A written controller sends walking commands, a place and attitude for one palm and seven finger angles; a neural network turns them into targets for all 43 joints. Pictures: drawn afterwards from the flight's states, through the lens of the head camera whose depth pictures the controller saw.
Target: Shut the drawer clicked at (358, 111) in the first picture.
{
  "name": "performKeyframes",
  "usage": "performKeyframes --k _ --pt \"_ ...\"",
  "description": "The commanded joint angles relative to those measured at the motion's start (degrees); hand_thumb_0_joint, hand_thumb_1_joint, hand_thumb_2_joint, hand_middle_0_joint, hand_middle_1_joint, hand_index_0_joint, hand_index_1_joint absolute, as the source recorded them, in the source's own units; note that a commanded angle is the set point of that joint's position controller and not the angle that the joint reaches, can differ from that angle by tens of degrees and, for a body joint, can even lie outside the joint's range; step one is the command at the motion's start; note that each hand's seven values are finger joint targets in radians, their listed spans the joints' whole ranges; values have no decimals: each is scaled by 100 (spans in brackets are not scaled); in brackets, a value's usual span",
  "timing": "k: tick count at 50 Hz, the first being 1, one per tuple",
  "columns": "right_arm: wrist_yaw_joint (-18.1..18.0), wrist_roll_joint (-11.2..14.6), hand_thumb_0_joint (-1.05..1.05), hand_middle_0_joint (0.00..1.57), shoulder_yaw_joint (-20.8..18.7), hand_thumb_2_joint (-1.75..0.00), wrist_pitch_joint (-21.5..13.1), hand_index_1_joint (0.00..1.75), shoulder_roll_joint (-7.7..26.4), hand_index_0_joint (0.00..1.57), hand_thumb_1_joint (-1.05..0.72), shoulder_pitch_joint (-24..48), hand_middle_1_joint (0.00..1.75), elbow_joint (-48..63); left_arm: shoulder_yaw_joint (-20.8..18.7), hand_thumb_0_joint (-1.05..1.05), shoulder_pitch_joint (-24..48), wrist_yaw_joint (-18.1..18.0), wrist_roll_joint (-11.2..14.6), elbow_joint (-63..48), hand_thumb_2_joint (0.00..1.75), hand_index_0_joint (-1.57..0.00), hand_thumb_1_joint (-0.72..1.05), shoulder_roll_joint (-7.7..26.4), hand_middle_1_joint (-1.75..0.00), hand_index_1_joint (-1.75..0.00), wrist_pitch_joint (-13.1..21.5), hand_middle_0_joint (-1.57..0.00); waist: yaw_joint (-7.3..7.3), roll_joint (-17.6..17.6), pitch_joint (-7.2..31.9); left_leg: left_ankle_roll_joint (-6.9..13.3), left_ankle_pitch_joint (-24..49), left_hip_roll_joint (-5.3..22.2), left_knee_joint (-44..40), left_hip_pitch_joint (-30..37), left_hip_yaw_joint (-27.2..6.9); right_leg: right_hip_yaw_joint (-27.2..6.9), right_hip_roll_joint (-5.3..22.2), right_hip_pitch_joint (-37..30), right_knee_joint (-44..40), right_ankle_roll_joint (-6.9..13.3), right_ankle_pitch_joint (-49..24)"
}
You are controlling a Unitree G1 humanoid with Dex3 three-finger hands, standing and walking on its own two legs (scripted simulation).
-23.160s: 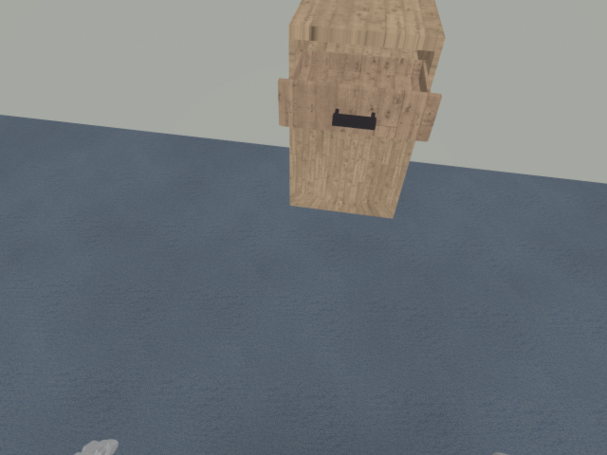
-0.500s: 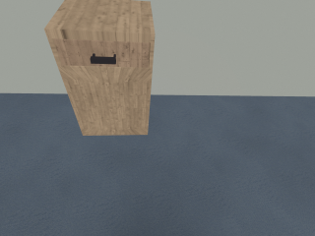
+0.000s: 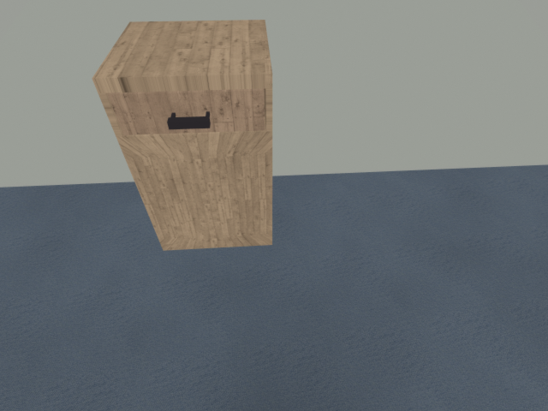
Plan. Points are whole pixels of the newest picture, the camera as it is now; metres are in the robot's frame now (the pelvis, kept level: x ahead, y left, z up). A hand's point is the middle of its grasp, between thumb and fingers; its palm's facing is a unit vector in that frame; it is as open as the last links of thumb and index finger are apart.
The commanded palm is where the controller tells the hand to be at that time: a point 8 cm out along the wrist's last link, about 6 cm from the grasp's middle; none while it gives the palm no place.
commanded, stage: let the arm hang, fingers relaxed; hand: left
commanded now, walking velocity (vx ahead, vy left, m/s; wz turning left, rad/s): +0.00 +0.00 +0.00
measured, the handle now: (189, 118) +0.90 +0.31 -0.07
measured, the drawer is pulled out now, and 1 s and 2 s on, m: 0.00 0.00 0.00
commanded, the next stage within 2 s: look to check the result in 0.30 s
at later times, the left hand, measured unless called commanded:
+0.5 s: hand out of the picture -0.01 +0.14 -0.18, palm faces +0.04 -0.98 -0.17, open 7.4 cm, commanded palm none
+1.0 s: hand out of the picture +0.01 +0.14 -0.18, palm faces +0.04 -0.98 -0.17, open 7.4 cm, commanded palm none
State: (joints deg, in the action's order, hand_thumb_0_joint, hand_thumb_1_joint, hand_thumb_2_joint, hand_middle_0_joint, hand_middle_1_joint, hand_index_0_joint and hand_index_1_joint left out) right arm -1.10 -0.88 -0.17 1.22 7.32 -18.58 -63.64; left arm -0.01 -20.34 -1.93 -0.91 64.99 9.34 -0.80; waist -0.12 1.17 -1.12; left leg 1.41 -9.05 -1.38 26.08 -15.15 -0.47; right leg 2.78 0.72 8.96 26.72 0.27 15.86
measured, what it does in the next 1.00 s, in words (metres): stands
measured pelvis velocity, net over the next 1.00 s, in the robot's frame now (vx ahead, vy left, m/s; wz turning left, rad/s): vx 0.03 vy -0.02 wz -0.01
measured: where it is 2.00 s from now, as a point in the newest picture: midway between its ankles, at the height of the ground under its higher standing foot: outside the picture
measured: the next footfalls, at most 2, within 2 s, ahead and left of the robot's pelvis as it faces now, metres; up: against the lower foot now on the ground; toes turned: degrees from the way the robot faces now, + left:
none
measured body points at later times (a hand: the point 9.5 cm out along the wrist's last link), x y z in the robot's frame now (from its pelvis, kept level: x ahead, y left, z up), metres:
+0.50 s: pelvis +0.02 -0.02 +0.00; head +0.03 -0.02 +0.45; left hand -0.01 +0.19 -0.16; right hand -0.02 -0.22 -0.16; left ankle +0.06 +0.10 -0.74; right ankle -0.01 -0.12 -0.74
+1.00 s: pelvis +0.03 -0.02 +0.00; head +0.04 -0.02 +0.45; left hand +0.01 +0.19 -0.16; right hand +0.02 -0.23 -0.16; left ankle +0.06 +0.10 -0.74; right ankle -0.01 -0.12 -0.74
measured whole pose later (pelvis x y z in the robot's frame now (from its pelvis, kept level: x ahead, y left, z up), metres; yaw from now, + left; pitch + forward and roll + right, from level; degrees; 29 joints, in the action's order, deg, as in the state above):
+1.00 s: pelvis +0.03 -0.02 +0.00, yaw +0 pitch -2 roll +0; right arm -2.3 -0.7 -0.5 0.2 7.0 -16.3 -65.4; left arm -0.4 -17.8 -2.4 -0.6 65.4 7.1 0.3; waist -0.1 -0.1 -2.6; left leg -0.3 -11.8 0.1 25.7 -12.1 -0.7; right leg 2.8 -0.9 5.1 24.3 1.7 17.4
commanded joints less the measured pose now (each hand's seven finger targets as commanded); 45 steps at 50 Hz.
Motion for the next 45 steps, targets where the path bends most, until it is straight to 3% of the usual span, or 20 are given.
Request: performKeyframes --k 1,15,37,45 --pt "-79 -9 0 20 -140 -90 -99 30 511 20 -90 -384 30 52 -116 0 -389 -31 26 -75 90 -20 90 448 -30 -30 103 -20 28 -88 -641 122 -550 536 -683 64 -586 -452 406 728 -755 270 410" --pt "-128 -6 0 20 -144 -90 -143 30 272 20 -90 -491 30 -58 -166 0 -272 -60 39 -68 90 -20 90 280 -30 -30 144 -20 43 9 -545 68 79 528 -456 157 -427 -461 425 480 -786 284 -12" --pt "-156 19 0 20 -141 -90 -143 30 373 20 -90 -354 30 -97 -162 0 -320 -83 48 -27 90 -20 90 320 -30 -30 177 -20 42 -98 -405 55 692 595 -283 419 -327 -438 455 197 -809 254 -731" --pt "-160 10 0 20 -131 -90 -149 30 424 20 -90 -241 30 -108 -158 0 -275 -70 52 -19 90 -20 90 326 -30 -30 175 -20 36 -58 -496 51 629 601 -382 479 -351 -464 446 251 -848 239 -656"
